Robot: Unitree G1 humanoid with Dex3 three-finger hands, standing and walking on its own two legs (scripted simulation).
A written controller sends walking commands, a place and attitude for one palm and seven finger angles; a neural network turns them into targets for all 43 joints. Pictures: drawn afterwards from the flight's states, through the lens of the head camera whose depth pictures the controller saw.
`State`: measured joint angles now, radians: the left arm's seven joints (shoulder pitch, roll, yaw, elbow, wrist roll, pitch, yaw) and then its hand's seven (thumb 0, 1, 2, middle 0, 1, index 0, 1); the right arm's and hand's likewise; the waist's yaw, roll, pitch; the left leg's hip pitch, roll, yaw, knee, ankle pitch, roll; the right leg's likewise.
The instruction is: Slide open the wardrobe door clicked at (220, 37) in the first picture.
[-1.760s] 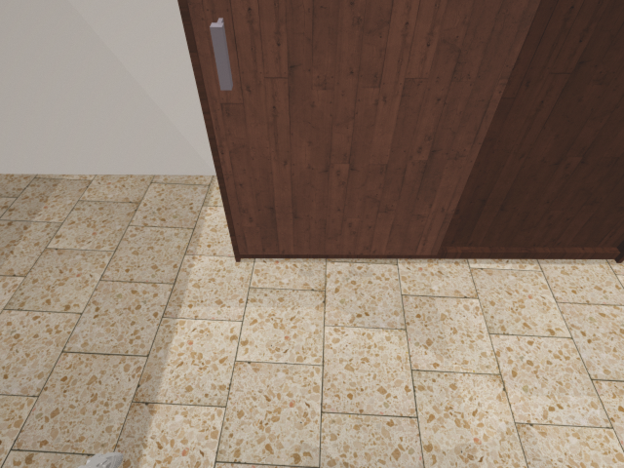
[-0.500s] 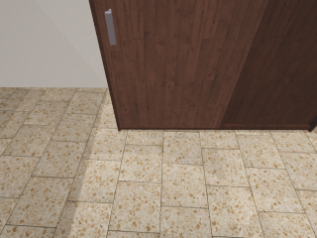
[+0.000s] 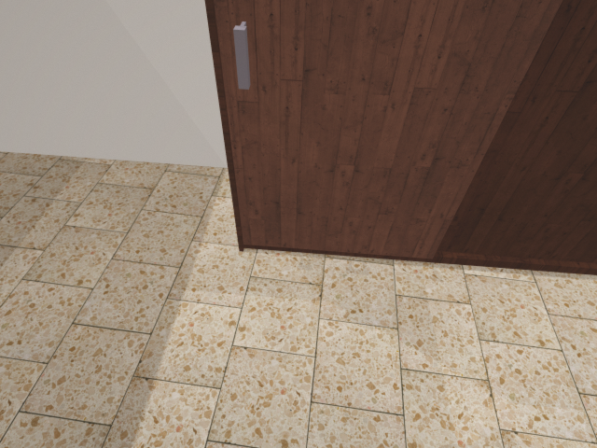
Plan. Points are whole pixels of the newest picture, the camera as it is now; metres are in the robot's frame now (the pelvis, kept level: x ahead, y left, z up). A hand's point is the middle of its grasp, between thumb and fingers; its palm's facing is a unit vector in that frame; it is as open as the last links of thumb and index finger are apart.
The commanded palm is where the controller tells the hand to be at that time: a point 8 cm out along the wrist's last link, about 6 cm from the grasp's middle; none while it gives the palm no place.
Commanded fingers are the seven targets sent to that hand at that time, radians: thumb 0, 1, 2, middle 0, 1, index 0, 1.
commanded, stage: walk to a spot facing it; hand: left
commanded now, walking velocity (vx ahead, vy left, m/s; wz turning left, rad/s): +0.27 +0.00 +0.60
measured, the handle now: (244, 55) +0.99 +0.20 +0.09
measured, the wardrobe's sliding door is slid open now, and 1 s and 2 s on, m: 0.00 0.00 0.00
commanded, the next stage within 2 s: turn to face it in 0.22 s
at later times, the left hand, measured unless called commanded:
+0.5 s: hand (175, 427) +0.19 +0.21 -0.17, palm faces +0.13 -0.97 -0.18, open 7.4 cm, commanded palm none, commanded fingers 0.00 0.90 0.90 -0.20 -0.30 -0.20 -0.30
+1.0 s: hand (184, 395) +0.24 +0.21 -0.18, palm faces +0.09 -0.98 -0.16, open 7.4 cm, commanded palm none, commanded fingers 0.00 0.90 0.90 -0.20 -0.30 -0.20 -0.30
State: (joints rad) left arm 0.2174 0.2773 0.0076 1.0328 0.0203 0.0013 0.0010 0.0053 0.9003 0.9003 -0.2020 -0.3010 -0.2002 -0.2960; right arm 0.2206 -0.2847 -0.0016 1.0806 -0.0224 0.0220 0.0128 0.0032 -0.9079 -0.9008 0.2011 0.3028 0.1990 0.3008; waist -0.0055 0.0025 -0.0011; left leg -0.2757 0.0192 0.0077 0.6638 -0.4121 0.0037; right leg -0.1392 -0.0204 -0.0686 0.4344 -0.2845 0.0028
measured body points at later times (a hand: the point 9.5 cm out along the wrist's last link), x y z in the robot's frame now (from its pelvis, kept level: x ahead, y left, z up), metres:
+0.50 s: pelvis +0.15 +0.02 -0.01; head +0.17 +0.02 +0.44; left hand +0.18 +0.26 -0.15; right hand +0.11 -0.18 -0.16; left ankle +0.04 +0.12 -0.74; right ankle +0.26 -0.08 -0.72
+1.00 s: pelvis +0.23 +0.03 +0.00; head +0.23 +0.04 +0.45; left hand +0.24 +0.26 -0.16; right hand +0.27 -0.20 -0.14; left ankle +0.20 +0.13 -0.74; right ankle +0.23 -0.08 -0.71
